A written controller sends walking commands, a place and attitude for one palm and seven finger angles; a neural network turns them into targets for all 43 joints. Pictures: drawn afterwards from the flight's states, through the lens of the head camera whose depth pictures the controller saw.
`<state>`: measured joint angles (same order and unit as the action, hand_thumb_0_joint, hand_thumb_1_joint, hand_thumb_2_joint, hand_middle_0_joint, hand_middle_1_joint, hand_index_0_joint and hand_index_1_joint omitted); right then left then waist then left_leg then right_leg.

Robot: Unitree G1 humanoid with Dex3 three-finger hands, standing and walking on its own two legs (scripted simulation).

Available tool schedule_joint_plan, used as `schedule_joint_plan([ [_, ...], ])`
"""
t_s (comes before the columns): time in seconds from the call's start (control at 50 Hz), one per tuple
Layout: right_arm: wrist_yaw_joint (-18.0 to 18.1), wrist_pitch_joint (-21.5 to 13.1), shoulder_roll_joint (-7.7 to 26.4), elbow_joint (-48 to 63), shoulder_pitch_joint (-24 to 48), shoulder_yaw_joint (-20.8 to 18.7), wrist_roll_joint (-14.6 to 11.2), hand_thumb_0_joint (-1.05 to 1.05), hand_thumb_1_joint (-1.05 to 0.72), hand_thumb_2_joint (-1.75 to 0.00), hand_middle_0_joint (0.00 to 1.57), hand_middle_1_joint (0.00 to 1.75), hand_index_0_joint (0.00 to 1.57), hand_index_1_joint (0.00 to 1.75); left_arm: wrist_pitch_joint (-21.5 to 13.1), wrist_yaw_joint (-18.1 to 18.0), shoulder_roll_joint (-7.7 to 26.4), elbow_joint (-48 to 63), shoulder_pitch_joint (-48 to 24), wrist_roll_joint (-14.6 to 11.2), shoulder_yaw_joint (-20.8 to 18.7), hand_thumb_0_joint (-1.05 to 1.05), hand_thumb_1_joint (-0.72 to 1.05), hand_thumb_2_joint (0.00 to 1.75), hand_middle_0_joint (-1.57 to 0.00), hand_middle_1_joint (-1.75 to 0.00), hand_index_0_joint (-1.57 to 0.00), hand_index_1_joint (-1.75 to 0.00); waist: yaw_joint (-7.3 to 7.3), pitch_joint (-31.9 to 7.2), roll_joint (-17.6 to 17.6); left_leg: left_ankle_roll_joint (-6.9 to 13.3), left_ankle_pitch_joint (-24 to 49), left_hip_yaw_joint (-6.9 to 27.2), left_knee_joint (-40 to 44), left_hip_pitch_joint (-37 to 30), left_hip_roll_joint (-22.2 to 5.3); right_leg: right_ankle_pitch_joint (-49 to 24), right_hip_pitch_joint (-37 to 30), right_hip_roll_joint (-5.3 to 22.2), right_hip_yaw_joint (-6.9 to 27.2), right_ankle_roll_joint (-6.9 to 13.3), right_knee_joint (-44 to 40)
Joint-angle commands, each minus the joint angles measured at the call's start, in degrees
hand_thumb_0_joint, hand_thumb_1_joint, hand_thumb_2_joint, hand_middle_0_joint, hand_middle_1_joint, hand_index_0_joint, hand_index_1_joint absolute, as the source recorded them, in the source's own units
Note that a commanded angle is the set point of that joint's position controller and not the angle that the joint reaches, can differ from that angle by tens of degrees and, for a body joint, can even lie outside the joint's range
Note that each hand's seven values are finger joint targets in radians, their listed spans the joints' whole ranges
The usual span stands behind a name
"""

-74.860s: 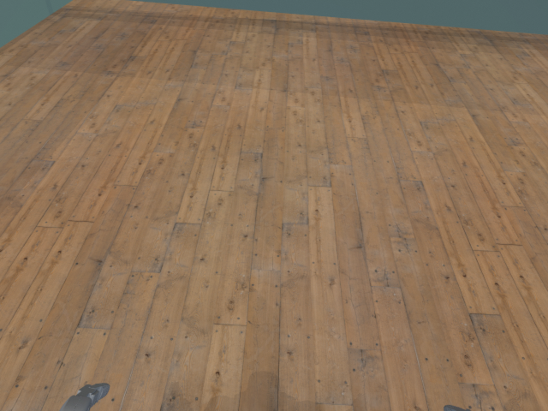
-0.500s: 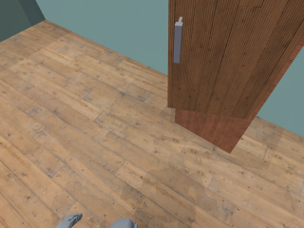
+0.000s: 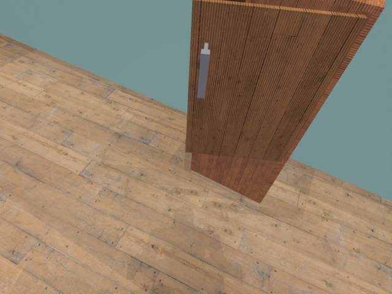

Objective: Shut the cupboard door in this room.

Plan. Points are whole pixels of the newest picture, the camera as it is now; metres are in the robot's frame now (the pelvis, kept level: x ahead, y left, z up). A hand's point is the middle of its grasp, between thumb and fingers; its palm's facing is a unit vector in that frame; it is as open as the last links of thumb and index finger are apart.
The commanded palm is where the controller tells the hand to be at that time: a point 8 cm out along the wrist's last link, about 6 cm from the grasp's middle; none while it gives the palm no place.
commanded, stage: take the last steps up to it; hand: left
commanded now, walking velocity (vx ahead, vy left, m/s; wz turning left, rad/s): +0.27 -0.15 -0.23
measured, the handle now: (203, 71) +0.66 +0.02 +0.08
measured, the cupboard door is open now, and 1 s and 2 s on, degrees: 24 24 24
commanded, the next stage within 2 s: come to a stop and stand still in 0.58 s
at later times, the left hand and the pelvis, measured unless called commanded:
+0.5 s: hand out of the picture +0.11 +0.09 -0.18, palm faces -0.03 -0.99 -0.15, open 7.3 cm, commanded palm none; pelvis +0.10 -0.07 +0.00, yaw -3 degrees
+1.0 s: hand (178, 228) +0.30 +0.06 -0.18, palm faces -0.06 -0.97 -0.24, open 7.3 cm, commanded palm none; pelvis +0.22 -0.13 -0.01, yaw -3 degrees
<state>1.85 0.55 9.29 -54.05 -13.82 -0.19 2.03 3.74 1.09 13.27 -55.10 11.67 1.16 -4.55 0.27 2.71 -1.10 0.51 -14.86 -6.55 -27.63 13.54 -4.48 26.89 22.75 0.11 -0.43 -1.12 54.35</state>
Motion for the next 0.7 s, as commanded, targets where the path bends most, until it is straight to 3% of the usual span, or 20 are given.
schedule_joint_plan([
  [0.0, 0.6, -1.1, 13.7, 0.6, -6.2, -4.5, 0.4, 0.00, -0.90, -0.90, 0.20, 0.30, 0.20, 0.30, -1.4, 1.2, 2.1, 5.0, -4.6, 0.4, -0.1, 0.00, 0.90, 0.90, -0.20, -0.30, -0.20, -0.30, 3.29, -2.7, 10.4, 7.2, -1.6, 13.3, 13.4, -8.4, -15.9, -1.4, 6.1, 1.6, -1.3, 0.1, -5.5],
  [0.08, 0.2, -1.2, 15.2, -0.6, -5.6, -5.2, 0.5, 0.00, -0.90, -0.90, 0.20, 0.30, 0.20, 0.30, -2.0, 2.1, 1.9, 4.5, -4.5, 0.5, -0.1, 0.00, 0.90, 0.90, -0.20, -0.30, -0.20, -0.30, 3.06, -1.8, 10.9, 6.3, -7.0, 11.7, 12.8, -4.8, -16.0, -2.5, -0.5, 0.6, -3.7, 1.0, -16.3],
  [0.1, 0.2, -1.3, 15.3, -0.8, -5.1, -5.3, 0.4, 0.00, -0.90, -0.90, 0.20, 0.30, 0.20, 0.30, -2.1, 2.2, 2.0, 3.7, -3.0, 0.5, -0.2, 0.00, 0.90, 0.90, -0.20, -0.30, -0.20, -0.30, 2.14, -1.6, 10.9, 5.5, -7.9, 10.6, 11.6, -2.3, -15.5, -5.3, -4.5, 0.1, -4.6, 1.2, -19.9],
  [0.14, -0.1, -1.4, 13.7, -1.2, -3.1, -4.9, -0.1, 0.00, -0.90, -0.90, 0.20, 0.30, 0.20, 0.30, -2.9, 1.9, 4.1, 0.8, 4.6, 0.6, -0.9, 0.00, 0.90, 0.90, -0.20, -0.30, -0.20, -0.30, -1.97, -4.2, 4.5, 2.3, -6.6, 4.7, 2.0, 4.6, -10.7, -12.2, -18.8, -0.2, -3.7, 2.2, -32.8],
  [0.16, -0.4, -1.6, 10.1, 0.0, -2.2, -4.1, -0.9, 0.00, -0.90, -0.90, 0.20, 0.30, 0.20, 0.30, -3.7, 1.2, 8.6, -0.8, 9.6, 0.9, -1.8, 0.00, 0.90, 0.90, -0.20, -0.30, -0.20, -0.30, -4.21, -5.6, -7.6, -0.6, -12.8, -2.3, -10.0, 15.7, -4.6, -4.3, -29.2, 9.6, 8.7, 5.7, -39.5],
  [0.18, -0.7, -1.5, 7.5, 2.9, 3.1, -3.0, -0.8, 0.00, -0.90, -0.90, 0.20, 0.30, 0.20, 0.30, -3.7, 0.2, 12.9, -2.0, 12.4, 0.7, -2.4, 0.00, 0.90, 0.90, -0.20, -0.30, -0.20, -0.30, -6.58, -2.0, -18.9, -2.3, -23.3, -3.0, -24.0, 26.6, 1.3, -2.1, -28.7, 19.1, 24.1, 11.5, -44.3],
  [0.2, -0.8, -1.2, 9.5, 3.2, 4.9, -3.4, -0.6, 0.00, -0.90, -0.90, 0.20, 0.30, 0.20, 0.30, -3.7, -0.5, 12.2, -1.7, 12.5, 0.2, -1.9, 0.00, 0.90, 0.90, -0.20, -0.30, -0.20, -0.30, -6.38, 0.2, -12.1, -1.5, -20.0, 2.9, -32.1, 28.2, -0.1, 0.5, -24.0, 20.8, 23.9, 14.8, -45.7],
  [0.24, -1.1, -0.9, 9.0, 1.4, 3.6, -3.8, -0.4, 0.00, -0.90, -0.90, 0.20, 0.30, 0.20, 0.30, -4.0, -1.2, 8.1, -1.1, 6.5, 0.3, -1.2, 0.00, 0.90, 0.90, -0.20, -0.30, -0.20, -0.30, -2.91, 4.9, -10.8, -1.4, -13.6, 4.3, -35.7, 27.5, -2.5, 3.8, -17.2, 17.5, 20.2, 14.9, -46.2],
  [0.28, -1.7, -0.8, 8.1, 0.1, 1.2, -3.7, 0.0, 0.00, -0.90, -0.90, 0.20, 0.30, 0.20, 0.30, -5.0, -1.3, 5.1, -0.5, 3.5, 0.2, 0.1, 0.00, 0.90, 0.90, -0.20, -0.30, -0.20, -0.30, 0.02, 5.4, -6.4, -2.1, -8.0, 3.9, -34.5, 23.6, -3.1, -8.5, -13.8, 14.6, 10.9, 13.6, -44.8],
  [0.32, -2.2, -0.8, 6.1, -0.6, -0.4, -3.3, 0.0, 0.00, -0.90, -0.90, 0.20, 0.30, 0.20, 0.30, -6.0, -1.4, 4.6, -1.3, 4.0, 0.2, 0.5, 0.00, 0.90, 0.90, -0.20, -0.30, -0.20, -0.30, 1.15, 3.4, -3.8, -2.6, -4.5, 2.4, -31.1, 20.7, -2.2, -19.4, -14.7, 12.8, 6.4, 12.9, -43.6],
  [0.46, -2.0, -2.0, 4.7, 0.5, 2.2, -2.5, -0.4, 0.00, -0.90, -0.90, 0.20, 0.30, 0.20, 0.30, -6.6, -1.8, 5.1, -4.9, 7.7, 0.2, 0.6, 0.00, 0.90, 0.90, -0.20, -0.30, -0.20, -0.30, 0.29, -0.4, -2.6, -1.3, -2.6, -0.4, -12.5, 15.8, 0.0, -38.7, -23.7, 12.5, 4.8, 13.2, -37.5],
  [0.48, -1.7, -2.3, 4.8, 0.0, 1.1, -2.3, -0.4, 0.00, -0.90, -0.90, 0.20, 0.30, 0.20, 0.30, -6.5, -1.8, 4.8, -5.4, 7.8, 0.0, 0.7, 0.00, 0.90, 0.90, -0.20, -0.30, -0.20, -0.30, 0.88, -1.1, -2.4, -1.0, -0.5, -1.1, -9.1, 12.0, 1.0, -41.1, -23.2, 11.4, 4.2, 12.3, -35.2],
  [0.52, -1.0, -3.2, 6.6, -3.4, -7.7, -2.8, -0.1, 0.00, -0.90, -0.90, 0.20, 0.30, 0.20, 0.30, -6.4, -1.7, 3.8, -5.8, 7.0, -0.5, 1.0, 0.00, 0.90, 0.90, -0.20, -0.30, -0.20, -0.30, 4.72, -5.1, -0.4, -0.1, 9.4, -0.8, -0.9, -3.1, 2.5, -45.4, -18.4, 7.8, 1.1, 9.2, -22.3],
  [0.54, -0.4, -3.7, 11.1, -4.7, -14.0, -3.6, 0.5, 0.00, -0.90, -0.90, 0.20, 0.30, 0.20, 0.30, -6.3, -1.6, 1.9, -5.0, 8.5, -0.9, 1.1, 0.00, 0.90, 0.90, -0.20, -0.30, -0.20, -0.30, 6.49, -9.6, 7.3, 3.8, 19.1, 11.8, 1.4, -15.2, -6.6, -32.7, -8.5, 3.3, -1.4, 6.1, -10.8],
  [0.56, 0.2, -3.4, 15.7, -5.5, -18.0, -4.5, 0.7, 0.00, -0.90, -0.90, 0.20, 0.30, 0.20, 0.30, -6.1, -1.3, -0.7, -3.9, 10.2, -1.4, 1.9, 0.00, 0.90, 0.90, -0.20, -0.30, -0.20, -0.30, 6.50, -11.4, 18.4, 11.2, 27.9, 28.7, 6.1, -24.1, -20.9, 3.2, 5.2, -2.4, -4.4, 3.9, 4.9],
  [0.58, 0.5, -2.6, 16.0, -5.3, -16.8, -4.2, 0.2, 0.00, -0.90, -0.90, 0.20, 0.30, 0.20, 0.30, -5.8, -1.4, 1.6, -2.9, 7.8, -0.5, 1.7, 0.00, 0.90, 0.90, -0.20, -0.30, -0.20, -0.30, 6.36, -8.9, 13.1, 14.2, 21.1, 30.7, 9.3, -18.6, -23.7, 8.7, 6.9, -1.2, 0.6, 4.8, 13.1],
  [0.62, 0.8, -2.7, 11.3, -3.0, -9.5, -3.2, -0.1, 0.00, -0.90, -0.90, 0.20, 0.30, 0.20, 0.30, -5.1, -1.1, 1.3, -2.8, 4.4, 0.2, 1.3, 0.00, 0.90, 0.90, -0.20, -0.30, -0.20, -0.30, 3.68, 0.0, 10.3, 11.9, 11.4, 25.7, 13.0, -6.5, -20.1, 1.2, 10.2, 2.9, 2.4, 3.7, 16.0],
  [0.64, 0.7, -2.9, 9.4, -2.6, -7.5, -2.8, 0.0, 0.00, -0.90, -0.90, 0.20, 0.30, 0.20, 0.30, -4.9, -0.7, 0.7, -2.8, 3.8, 0.3, 1.0, 0.00, 0.90, 0.90, -0.20, -0.30, -0.20, -0.30, 2.87, 1.6, 9.0, 10.5, 8.8, 21.9, 14.4, -2.8, -18.3, -1.3, 8.9, 4.1, 2.9, 3.0, 14.0],
  [0.66, 0.7, -3.1, 8.4, -2.6, -5.9, -2.4, -0.1, 0.00, -0.90, -0.90, 0.20, 0.30, 0.20, 0.30, -4.5, -0.5, -0.4, -3.1, 4.1, 0.3, 1.1, 0.00, 0.90, 0.90, -0.20, -0.30, -0.20, -0.30, 1.48, 2.3, 7.7, 9.2, 10.8, 17.6, 14.8, -0.9, -16.2, -3.2, 7.1, 4.4, 2.3, 2.4, 10.4],
  [0.68, 0.8, -3.2, 7.8, -2.5, -4.7, -2.1, -0.1, 0.00, -0.90, -0.90, 0.20, 0.30, 0.20, 0.30, -4.1, -0.6, -1.7, -3.3, 5.3, 0.2, 1.4, 0.00, 0.90, 0.90, -0.20, -0.30, -0.20, -0.30, 0.47, 0.2, 6.7, 8.4, 19.2, 13.3, 13.2, -1.7, -14.4, -4.6, 4.7, 4.2, 1.5, 1.7, 5.5],
])
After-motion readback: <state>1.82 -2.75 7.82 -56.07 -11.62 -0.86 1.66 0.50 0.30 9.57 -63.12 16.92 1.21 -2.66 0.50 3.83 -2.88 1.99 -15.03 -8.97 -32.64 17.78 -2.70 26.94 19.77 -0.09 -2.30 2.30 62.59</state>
